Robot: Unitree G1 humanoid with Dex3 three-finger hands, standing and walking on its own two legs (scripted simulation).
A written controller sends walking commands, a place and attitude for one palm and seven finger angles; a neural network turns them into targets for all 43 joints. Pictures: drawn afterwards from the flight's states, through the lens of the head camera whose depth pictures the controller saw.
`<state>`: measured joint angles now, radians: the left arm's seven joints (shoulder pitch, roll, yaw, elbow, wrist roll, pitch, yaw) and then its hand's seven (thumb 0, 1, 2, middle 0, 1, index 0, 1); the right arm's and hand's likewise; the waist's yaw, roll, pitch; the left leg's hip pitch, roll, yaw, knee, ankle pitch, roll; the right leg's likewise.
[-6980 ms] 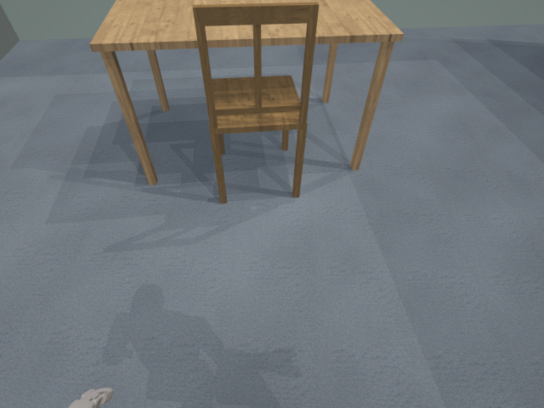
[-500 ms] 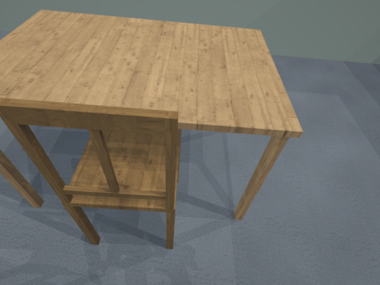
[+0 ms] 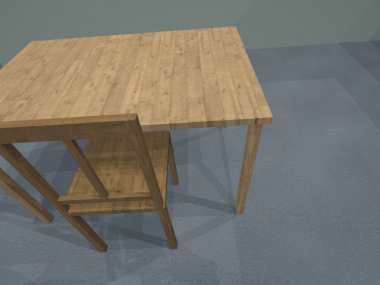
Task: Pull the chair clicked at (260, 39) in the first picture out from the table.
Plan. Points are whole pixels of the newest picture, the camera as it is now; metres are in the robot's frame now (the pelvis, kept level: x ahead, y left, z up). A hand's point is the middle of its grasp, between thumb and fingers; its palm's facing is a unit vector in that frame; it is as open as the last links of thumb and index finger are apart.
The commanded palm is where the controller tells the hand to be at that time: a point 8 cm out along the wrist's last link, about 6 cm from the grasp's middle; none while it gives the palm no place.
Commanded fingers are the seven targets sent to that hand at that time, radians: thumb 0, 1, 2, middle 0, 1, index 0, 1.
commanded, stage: come to a stop and stand still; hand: left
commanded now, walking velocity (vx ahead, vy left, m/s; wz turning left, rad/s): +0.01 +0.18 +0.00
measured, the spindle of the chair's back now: (88, 171) +0.44 +0.36 -0.08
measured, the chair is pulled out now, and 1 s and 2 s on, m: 0.00 0.00 0.00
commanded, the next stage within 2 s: look again from close up in 0.66 s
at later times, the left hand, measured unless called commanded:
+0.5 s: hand out of the picture -0.04 +0.22 -0.18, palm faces +0.10 -0.97 -0.20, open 7.4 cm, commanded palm none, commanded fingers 0.00 0.90 0.90 -0.20 -0.30 -0.20 -0.30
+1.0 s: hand out of the picture -0.02 +0.22 -0.17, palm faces +0.04 -0.97 -0.23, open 7.4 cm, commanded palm none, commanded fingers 0.00 0.90 0.90 -0.20 -0.30 -0.20 -0.30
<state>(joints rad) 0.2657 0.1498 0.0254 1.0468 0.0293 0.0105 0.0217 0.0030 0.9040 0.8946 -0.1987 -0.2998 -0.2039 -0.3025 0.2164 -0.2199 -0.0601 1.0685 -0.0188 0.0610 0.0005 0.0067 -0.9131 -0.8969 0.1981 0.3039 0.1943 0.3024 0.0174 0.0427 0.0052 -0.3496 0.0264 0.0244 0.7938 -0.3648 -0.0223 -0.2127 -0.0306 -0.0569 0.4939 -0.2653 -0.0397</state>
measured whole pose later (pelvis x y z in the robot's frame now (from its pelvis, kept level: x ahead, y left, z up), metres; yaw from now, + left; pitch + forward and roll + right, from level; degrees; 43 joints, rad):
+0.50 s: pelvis -0.03 +0.05 +0.00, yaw +2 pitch -1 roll +0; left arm 0.27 0.17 0.02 1.14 0.02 0.02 0.02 0.00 0.91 0.89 -0.20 -0.30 -0.20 -0.30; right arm 0.26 -0.16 -0.01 1.10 -0.01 0.01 -0.03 0.01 -0.94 -0.90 0.20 0.30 0.20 0.30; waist 0.04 -0.01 0.01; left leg -0.12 0.00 0.04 0.42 -0.27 0.00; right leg -0.22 -0.07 -0.07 0.44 -0.20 0.03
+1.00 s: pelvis -0.02 +0.05 -0.01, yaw +1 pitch -1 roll +1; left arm 0.28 0.14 -0.01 1.13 0.02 -0.02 0.03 0.00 0.90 0.89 -0.20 -0.30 -0.20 -0.30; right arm 0.34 -0.15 0.01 1.07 -0.02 -0.02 -0.02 0.01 -0.91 -0.90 0.20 0.30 0.20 0.30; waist 0.00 0.05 0.01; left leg -0.14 0.01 0.05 0.50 -0.34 0.00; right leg -0.25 -0.07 -0.05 0.54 -0.26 0.02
